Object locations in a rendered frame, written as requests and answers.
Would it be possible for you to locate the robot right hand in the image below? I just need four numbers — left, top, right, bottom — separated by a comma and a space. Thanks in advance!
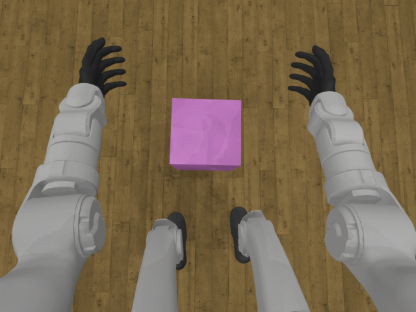
288, 45, 335, 106

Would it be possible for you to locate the right robot thigh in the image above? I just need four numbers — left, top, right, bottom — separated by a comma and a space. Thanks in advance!
238, 217, 310, 312

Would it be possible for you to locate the right robot upper arm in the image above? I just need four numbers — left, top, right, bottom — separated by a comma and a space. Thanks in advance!
324, 203, 416, 312

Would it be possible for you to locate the left robot upper arm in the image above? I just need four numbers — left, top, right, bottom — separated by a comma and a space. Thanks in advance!
0, 194, 106, 312

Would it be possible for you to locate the robot left hand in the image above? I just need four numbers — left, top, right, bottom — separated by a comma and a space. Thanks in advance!
79, 38, 127, 98

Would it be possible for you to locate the left robot shin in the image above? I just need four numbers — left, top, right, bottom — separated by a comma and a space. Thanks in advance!
146, 219, 181, 261

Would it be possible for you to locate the left robot forearm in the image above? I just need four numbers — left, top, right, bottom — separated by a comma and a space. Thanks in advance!
12, 83, 107, 257

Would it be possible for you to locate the right robot forearm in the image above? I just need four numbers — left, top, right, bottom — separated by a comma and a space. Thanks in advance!
307, 91, 416, 255

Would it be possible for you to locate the carton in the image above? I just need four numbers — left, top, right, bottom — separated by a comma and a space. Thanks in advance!
170, 98, 241, 171

